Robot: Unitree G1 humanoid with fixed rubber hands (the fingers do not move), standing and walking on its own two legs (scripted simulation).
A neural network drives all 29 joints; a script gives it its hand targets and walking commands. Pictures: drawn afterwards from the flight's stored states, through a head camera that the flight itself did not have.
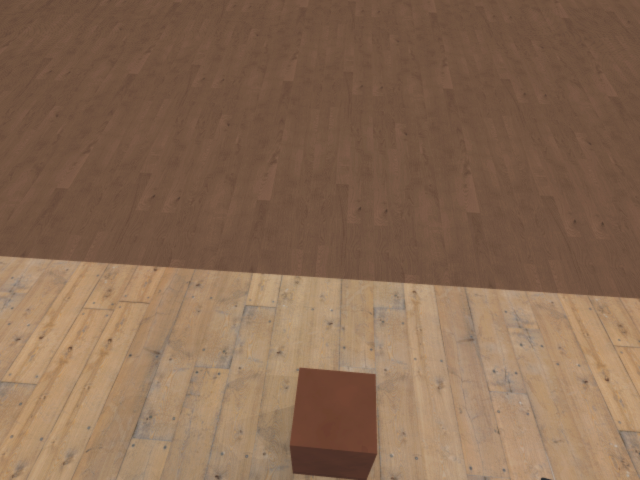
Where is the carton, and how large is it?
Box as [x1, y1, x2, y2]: [290, 368, 376, 479]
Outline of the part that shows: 299,368 290,439 290,451 293,473 353,479 366,479 376,455 375,374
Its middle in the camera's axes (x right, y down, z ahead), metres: +0.04 +0.51 +1.08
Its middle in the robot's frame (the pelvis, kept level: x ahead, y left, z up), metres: +0.44 -0.04 -0.66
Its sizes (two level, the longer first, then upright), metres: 0.210 0.200 0.250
